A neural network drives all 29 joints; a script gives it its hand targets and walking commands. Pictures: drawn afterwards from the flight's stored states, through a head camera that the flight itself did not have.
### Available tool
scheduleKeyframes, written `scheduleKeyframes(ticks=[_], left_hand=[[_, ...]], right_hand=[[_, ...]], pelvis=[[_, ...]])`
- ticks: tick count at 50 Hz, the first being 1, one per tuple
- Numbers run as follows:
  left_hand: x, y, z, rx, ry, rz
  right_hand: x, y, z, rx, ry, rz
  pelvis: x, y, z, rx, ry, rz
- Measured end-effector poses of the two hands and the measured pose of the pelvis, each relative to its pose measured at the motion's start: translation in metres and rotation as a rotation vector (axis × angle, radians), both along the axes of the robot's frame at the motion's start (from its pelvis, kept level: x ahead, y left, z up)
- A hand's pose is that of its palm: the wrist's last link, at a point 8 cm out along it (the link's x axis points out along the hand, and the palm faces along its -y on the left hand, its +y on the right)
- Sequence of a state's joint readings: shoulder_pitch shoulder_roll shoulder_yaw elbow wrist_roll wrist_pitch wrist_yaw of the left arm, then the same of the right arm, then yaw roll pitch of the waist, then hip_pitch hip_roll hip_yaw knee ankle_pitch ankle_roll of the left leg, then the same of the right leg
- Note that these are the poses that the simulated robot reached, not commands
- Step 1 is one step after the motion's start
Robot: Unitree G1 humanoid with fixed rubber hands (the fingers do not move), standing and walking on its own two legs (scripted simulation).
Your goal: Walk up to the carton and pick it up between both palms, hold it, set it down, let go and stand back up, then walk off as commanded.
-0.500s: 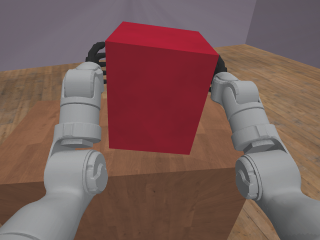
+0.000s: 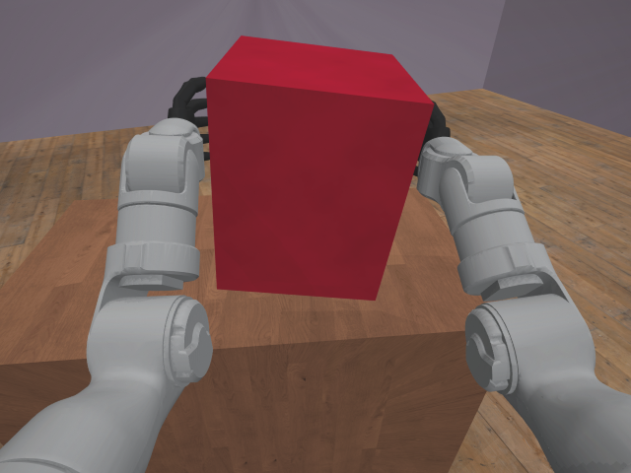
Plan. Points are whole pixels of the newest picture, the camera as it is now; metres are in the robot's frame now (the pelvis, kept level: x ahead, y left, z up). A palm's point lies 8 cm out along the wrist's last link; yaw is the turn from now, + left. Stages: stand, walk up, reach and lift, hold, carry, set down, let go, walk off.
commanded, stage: hold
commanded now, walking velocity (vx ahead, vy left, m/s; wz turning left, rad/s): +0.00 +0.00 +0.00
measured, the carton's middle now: (307, 167) +0.40 +0.01 +0.27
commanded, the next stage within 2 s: none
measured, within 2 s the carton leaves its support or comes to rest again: neither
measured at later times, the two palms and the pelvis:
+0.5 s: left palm (185, 145) +0.37 +0.15 +0.31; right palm (431, 161) +0.36 -0.14 +0.29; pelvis +0.00 +0.00 +0.00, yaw +0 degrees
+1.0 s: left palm (184, 143) +0.37 +0.15 +0.31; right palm (430, 161) +0.36 -0.14 +0.29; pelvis +0.00 +0.00 +0.00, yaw +0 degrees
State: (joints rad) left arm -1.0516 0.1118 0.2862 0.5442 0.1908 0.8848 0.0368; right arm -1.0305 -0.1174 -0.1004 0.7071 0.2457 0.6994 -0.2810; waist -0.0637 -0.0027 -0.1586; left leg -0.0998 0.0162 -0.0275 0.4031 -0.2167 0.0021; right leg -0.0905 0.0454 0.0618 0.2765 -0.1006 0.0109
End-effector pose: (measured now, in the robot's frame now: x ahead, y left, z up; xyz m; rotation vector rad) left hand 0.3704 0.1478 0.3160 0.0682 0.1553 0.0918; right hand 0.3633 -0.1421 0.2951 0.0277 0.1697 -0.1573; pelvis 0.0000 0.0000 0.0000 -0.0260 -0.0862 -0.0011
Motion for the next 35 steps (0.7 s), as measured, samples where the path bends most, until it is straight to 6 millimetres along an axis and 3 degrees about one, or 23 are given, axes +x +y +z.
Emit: scheduleKeyframes(ticks=[35], left_hand=[[0.001, 0.000, -0.008, -0.009, 0.031, 0.005]], right_hand=[[0.001, 0.000, -0.009, 0.002, 0.033, 0.005]], pelvis=[[-0.001, 0.000, 0.000, 0.000, -0.001, 0.000]])
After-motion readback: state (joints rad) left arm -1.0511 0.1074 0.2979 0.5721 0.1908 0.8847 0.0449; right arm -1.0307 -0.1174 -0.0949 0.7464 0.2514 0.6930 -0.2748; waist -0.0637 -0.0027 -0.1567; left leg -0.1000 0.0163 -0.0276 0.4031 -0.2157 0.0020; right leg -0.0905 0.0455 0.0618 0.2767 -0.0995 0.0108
